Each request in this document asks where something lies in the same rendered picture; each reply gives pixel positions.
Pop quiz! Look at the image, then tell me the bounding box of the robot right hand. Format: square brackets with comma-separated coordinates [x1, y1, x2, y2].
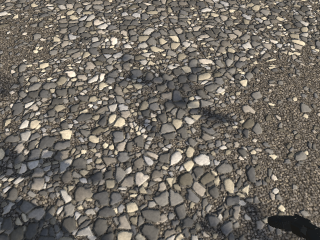
[267, 214, 320, 240]

